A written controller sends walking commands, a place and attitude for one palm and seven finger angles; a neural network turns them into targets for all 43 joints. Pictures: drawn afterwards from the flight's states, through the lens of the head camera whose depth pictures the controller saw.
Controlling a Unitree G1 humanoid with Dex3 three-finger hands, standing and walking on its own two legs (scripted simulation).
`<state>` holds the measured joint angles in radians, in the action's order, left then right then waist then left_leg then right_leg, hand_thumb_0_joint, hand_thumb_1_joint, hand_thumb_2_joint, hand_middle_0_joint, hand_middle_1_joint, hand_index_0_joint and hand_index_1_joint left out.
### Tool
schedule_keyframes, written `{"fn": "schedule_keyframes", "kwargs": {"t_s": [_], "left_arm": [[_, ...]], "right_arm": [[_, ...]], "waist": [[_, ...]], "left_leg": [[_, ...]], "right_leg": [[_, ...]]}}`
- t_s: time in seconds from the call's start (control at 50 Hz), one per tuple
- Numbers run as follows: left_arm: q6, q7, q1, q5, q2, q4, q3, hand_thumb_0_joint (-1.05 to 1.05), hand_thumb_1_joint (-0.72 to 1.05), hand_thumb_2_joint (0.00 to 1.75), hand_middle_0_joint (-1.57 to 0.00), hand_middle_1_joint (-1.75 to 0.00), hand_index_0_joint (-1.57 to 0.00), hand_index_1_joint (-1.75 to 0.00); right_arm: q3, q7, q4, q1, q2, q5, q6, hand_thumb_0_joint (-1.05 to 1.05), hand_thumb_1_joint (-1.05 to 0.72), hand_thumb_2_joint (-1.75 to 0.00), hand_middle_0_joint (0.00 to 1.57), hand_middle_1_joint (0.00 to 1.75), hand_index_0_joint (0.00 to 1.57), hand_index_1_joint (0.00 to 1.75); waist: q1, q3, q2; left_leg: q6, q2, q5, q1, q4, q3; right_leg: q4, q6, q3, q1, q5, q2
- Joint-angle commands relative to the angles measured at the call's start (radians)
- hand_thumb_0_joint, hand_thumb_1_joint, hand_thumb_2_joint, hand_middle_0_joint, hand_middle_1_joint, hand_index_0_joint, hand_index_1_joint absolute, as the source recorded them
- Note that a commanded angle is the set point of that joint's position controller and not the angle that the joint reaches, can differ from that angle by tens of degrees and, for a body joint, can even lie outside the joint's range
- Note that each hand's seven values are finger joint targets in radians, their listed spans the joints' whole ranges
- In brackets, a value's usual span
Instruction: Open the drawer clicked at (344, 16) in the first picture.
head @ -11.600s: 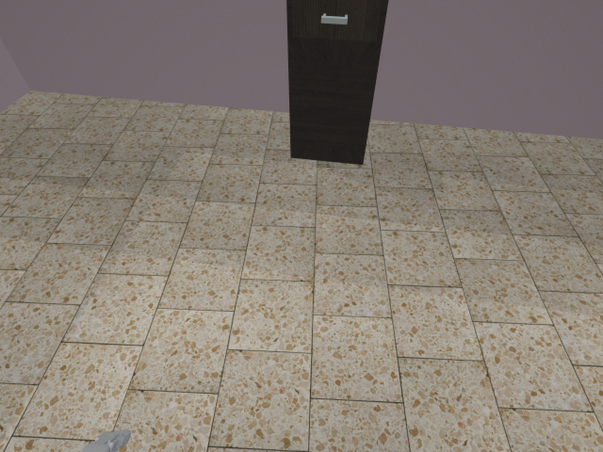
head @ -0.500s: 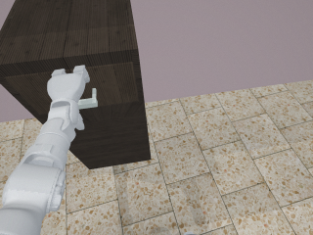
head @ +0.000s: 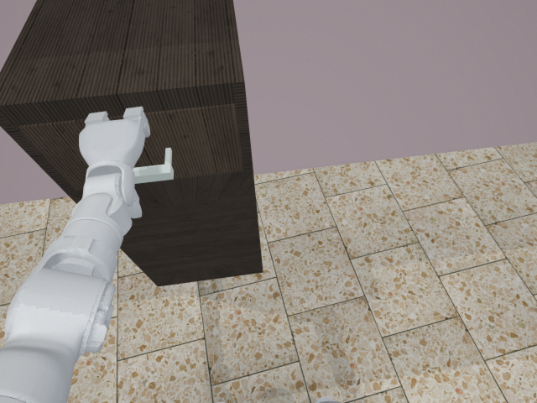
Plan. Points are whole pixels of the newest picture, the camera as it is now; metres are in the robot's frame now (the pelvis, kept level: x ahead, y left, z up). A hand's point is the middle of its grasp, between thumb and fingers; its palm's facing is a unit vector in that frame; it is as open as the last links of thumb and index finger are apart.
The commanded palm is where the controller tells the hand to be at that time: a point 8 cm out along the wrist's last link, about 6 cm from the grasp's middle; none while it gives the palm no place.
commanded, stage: move the hooked fingers above the handle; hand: left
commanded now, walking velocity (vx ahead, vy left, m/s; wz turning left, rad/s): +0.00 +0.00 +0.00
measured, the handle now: (144, 165) +0.53 +0.21 -0.01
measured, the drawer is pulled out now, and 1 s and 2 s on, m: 0.00 0.00 0.00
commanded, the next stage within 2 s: none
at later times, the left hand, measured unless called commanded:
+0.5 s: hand (130, 165) +0.48 +0.21 +0.05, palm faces -0.03 +0.00 -1.00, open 13.7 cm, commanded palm +0.46 +0.21 +0.10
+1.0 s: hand (151, 155) +0.50 +0.17 +0.06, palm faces +0.09 +0.00 -1.00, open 13.6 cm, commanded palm +0.47 +0.21 +0.10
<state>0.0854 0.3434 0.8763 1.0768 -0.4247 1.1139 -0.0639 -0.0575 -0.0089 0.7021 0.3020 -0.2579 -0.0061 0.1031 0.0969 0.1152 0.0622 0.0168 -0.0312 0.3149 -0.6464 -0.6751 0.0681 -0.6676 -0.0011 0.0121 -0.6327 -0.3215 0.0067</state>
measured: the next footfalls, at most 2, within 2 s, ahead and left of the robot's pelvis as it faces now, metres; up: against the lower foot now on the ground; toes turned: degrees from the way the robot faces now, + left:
none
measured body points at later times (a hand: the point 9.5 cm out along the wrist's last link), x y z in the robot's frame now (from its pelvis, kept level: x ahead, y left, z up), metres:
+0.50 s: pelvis +0.00 +0.00 +0.00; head +0.08 -0.03 +0.45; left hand +0.48 +0.21 +0.10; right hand +0.04 -0.27 -0.14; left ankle +0.00 +0.11 -0.72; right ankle -0.01 -0.12 -0.72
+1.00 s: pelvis -0.01 +0.01 -0.01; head +0.08 -0.01 +0.44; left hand +0.49 +0.17 +0.11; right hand +0.02 -0.26 -0.15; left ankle +0.00 +0.11 -0.72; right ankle -0.01 -0.12 -0.72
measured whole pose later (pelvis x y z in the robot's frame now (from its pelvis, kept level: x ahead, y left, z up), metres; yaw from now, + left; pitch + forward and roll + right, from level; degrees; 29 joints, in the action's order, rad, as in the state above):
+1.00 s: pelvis -0.01 +0.01 -0.01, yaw +0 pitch +18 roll -1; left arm 0.08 0.42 0.91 1.10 -0.36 1.08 -0.08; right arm -0.04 0.00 0.73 0.29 -0.26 -0.01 0.13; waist 0.11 0.12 0.07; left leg 0.03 -0.03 0.33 -0.70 -0.73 0.07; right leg -0.71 -0.01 0.01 -0.68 -0.33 0.01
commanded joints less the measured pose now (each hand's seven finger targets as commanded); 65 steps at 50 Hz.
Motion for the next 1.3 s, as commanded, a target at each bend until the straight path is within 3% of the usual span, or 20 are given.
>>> {"fn": "schedule_keyframes", "kwargs": {"t_s": [0.0,0.1,0.16,0.18,0.28,0.36,0.42,0.5,0.58,0.64,0.7,0.78,0.82,0.84,0.9,0.94,1.0,1.14,1.2,1.28], "left_arm": [[-0.023,-0.059,0.438,-0.039,-0.140,-0.214,-0.040,0.00,-0.50,0.30,-0.30,-1.20,-0.30,-1.20],[-0.173,-0.096,0.490,-0.047,-0.103,-0.386,-0.068,0.00,-0.50,0.30,-0.30,-1.20,-0.30,-1.20],[-0.203,-0.022,0.454,-0.015,-0.233,-0.374,0.063,0.00,-0.50,0.30,-0.30,-1.20,-0.30,-1.20],[-0.196,0.011,0.446,-0.007,-0.291,-0.363,0.118,0.00,-0.50,0.30,-0.30,-1.20,-0.30,-1.20],[-0.029,0.126,0.338,0.027,-0.356,-0.231,0.185,0.00,-0.50,0.30,-0.30,-1.20,-0.30,-1.20],[0.072,0.113,0.362,0.023,-0.368,-0.222,0.157,0.00,-0.50,0.30,-0.30,-1.20,-0.30,-1.20],[0.088,0.037,0.361,-0.018,-0.366,-0.187,0.134,0.00,-0.50,0.30,-0.30,-1.20,-0.30,-1.20],[0.004,-0.079,0.372,-0.032,-0.260,-0.205,0.032,0.00,-0.50,0.30,-0.30,-1.20,-0.30,-1.20],[-0.142,-0.157,0.415,-0.048,-0.061,-0.318,-0.132,0.00,-0.50,0.30,-0.30,-1.20,-0.30,-1.20],[-0.230,-0.138,0.454,-0.058,-0.079,-0.393,-0.097,0.00,-0.50,0.30,-0.30,-1.20,-0.30,-1.20],[-0.252,-0.050,0.503,-0.036,-0.208,-0.390,0.023,0.00,-0.50,0.30,-0.30,-1.20,-0.30,-1.20],[-0.160,0.114,0.489,0.015,-0.365,-0.306,0.185,0.00,-0.50,0.30,-0.30,-1.20,-0.30,-1.20],[-0.068,0.160,0.484,0.034,-0.375,-0.260,0.172,0.00,-0.50,0.30,-0.30,-1.20,-0.30,-1.20],[-0.023,0.165,0.484,0.044,-0.364,-0.241,0.157,0.00,-0.50,0.30,-0.30,-1.20,-0.30,-1.20],[0.080,0.125,0.460,0.040,-0.361,-0.176,0.143,0.00,-0.50,0.30,-0.30,-1.20,-0.30,-1.20],[0.131,0.091,0.483,0.014,-0.338,-0.125,0.106,0.00,-0.50,0.30,-0.30,-1.20,-0.30,-1.20],[0.148,0.025,0.457,-0.013,-0.384,-0.055,0.114,0.00,-0.50,0.30,-0.30,-1.20,-0.30,-1.20],[-0.003,-0.116,0.329,-0.023,-0.356,-0.039,0.070,0.00,-0.50,0.30,-0.30,-1.20,-0.30,-1.20],[-0.092,-0.115,0.332,-0.010,-0.376,-0.119,0.088,0.00,-0.50,0.30,-0.30,-1.20,-0.30,-1.20],[-0.208,-0.070,0.443,-0.006,-0.298,-0.301,0.053,0.00,-0.50,0.30,-0.30,-1.20,-0.30,-1.20]], "right_arm": [[-0.056,-0.023,-0.057,0.134,-0.154,0.007,-0.021,0.00,-0.90,-0.90,0.20,0.30,0.20,0.30],[-0.068,-0.034,-0.040,0.154,-0.141,-0.008,-0.031,0.00,-0.90,-0.90,0.20,0.30,0.20,0.30],[-0.060,-0.030,-0.030,0.161,-0.139,-0.014,-0.024,0.00,-0.90,-0.90,0.20,0.30,0.20,0.30],[-0.057,-0.027,-0.028,0.157,-0.141,-0.018,-0.022,0.00,-0.90,-0.90,0.20,0.30,0.20,0.30],[-0.038,-0.003,-0.043,0.095,-0.138,-0.017,-0.010,0.00,-0.90,-0.90,0.20,0.30,0.20,0.30],[-0.036,-0.008,-0.057,0.072,-0.145,-0.003,0.003,0.00,-0.90,-0.90,0.20,0.30,0.20,0.30],[-0.034,-0.026,-0.064,0.070,-0.151,0.015,0.008,0.00,-0.90,-0.90,0.20,0.30,0.20,0.30],[-0.043,-0.054,-0.064,0.095,-0.158,0.020,-0.007,0.00,-0.90,-0.90,0.20,0.30,0.20,0.30],[-0.055,-0.056,-0.059,0.121,-0.141,0.010,-0.028,0.00,-0.90,-0.90,0.20,0.30,0.20,0.30],[-0.063,-0.051,-0.044,0.144,-0.138,-0.003,-0.037,0.00,-0.90,-0.90,0.20,0.30,0.20,0.30],[-0.060,-0.040,-0.031,0.158,-0.143,-0.009,-0.037,0.00,-0.90,-0.90,0.20,0.30,0.20,0.30],[-0.043,-0.022,-0.027,0.132,-0.145,-0.022,-0.035,0.00,-0.90,-0.90,0.20,0.30,0.20,0.30],[-0.035,-0.013,-0.036,0.106,-0.144,-0.021,-0.029,0.00,-0.90,-0.90,0.20,0.30,0.20,0.30],[-0.035,-0.008,-0.038,0.101,-0.143,-0.022,-0.026,0.00,-0.90,-0.90,0.20,0.30,0.20,0.30],[-0.038,0.001,-0.038,0.106,-0.153,-0.013,-0.005,0.00,-0.90,-0.90,0.20,0.30,0.20,0.30],[-0.029,-0.008,-0.041,0.090,-0.154,0.000,0.009,0.00,-0.90,-0.90,0.20,0.30,0.20,0.30],[-0.014,-0.035,-0.040,0.079,-0.163,0.017,0.018,0.00,-0.90,-0.90,0.20,0.30,0.20,0.30],[-0.002,-0.078,-0.079,0.100,-0.165,0.029,-0.007,0.00,-0.90,-0.90,0.20,0.30,0.20,0.30],[-0.011,-0.082,-0.093,0.124,-0.162,0.025,-0.024,0.00,-0.90,-0.90,0.20,0.30,0.20,0.30],[-0.044,-0.068,-0.081,0.170,-0.150,0.008,-0.050,0.00,-0.90,-0.90,0.20,0.30,0.20,0.30]], "waist": [[0.050,0.423,-0.098],[0.052,0.416,0.000],[0.011,0.422,0.018],[-0.004,0.427,0.011],[-0.052,0.437,-0.030],[-0.042,0.472,-0.083],[-0.022,0.431,-0.140],[0.031,0.364,-0.136],[0.079,0.306,-0.052],[0.063,0.350,0.020],[0.045,0.379,0.023],[-0.004,0.420,0.009],[-0.007,0.445,0.024],[-0.016,0.480,0.058],[-0.017,0.539,0.020],[0.003,0.471,-0.063],[0.005,0.394,-0.152],[0.009,0.250,-0.173],[0.004,0.288,-0.130],[0.033,0.403,-0.016]], "left_leg": [[0.034,0.047,-0.344,0.283,0.034,-0.025],[0.033,0.045,-0.397,0.374,0.017,-0.055],[0.025,0.048,-0.424,0.333,0.008,-0.061],[0.024,0.051,-0.432,0.299,0.006,-0.056],[0.017,0.061,-0.410,0.175,0.011,-0.014],[0.020,0.059,-0.384,0.174,0.033,0.011],[0.029,0.063,-0.316,0.162,0.060,0.015],[0.041,0.053,-0.287,0.224,0.071,0.002],[0.041,0.049,-0.299,0.328,0.039,-0.030],[0.031,0.046,-0.330,0.385,0.010,-0.062],[0.024,0.047,-0.334,0.336,-0.005,-0.076],[0.018,0.057,-0.355,0.208,-0.023,-0.064],[0.015,0.061,-0.354,0.175,-0.025,-0.044],[0.010,0.060,-0.380,0.188,-0.024,-0.036],[0.009,0.051,-0.417,0.220,-0.016,-0.026],[0.018,0.052,-0.327,0.183,0.018,-0.017],[0.028,0.054,-0.223,0.130,0.057,-0.008],[0.036,0.047,-0.116,0.089,0.073,-0.004],[0.037,0.047,-0.114,0.089,0.053,-0.009],[0.035,0.043,-0.205,0.202,0.004,-0.032]], "right_leg": [[0.087,0.013,0.003,0.230,0.381,-0.044],[0.082,0.023,0.004,0.150,0.346,-0.049],[0.048,0.035,0.011,0.154,0.351,-0.053],[0.040,0.037,0.013,0.176,0.366,-0.052],[0.014,0.037,0.021,0.263,0.417,-0.048],[0.037,0.020,0.008,0.338,0.463,-0.041],[0.077,0.004,-0.006,0.378,0.452,-0.033],[0.114,0.002,-0.009,0.309,0.406,-0.029],[0.121,0.015,-0.003,0.152,0.310,-0.040],[0.087,0.026,0.005,0.074,0.260,-0.047],[0.051,0.033,0.013,0.063,0.250,-0.051],[-0.005,0.041,0.032,0.104,0.278,-0.055],[-0.015,0.037,0.032,0.139,0.309,-0.053],[-0.019,0.038,0.032,0.156,0.335,-0.052],[-0.006,0.029,0.031,0.208,0.381,-0.054],[0.033,0.018,0.023,0.234,0.341,-0.052],[0.076,0.004,0.004,0.276,0.289,-0.039],[0.109,0.003,-0.010,0.215,0.187,-0.029],[0.093,0.009,-0.018,0.201,0.171,-0.030],[0.061,0.021,-0.011,0.131,0.206,-0.044]]}}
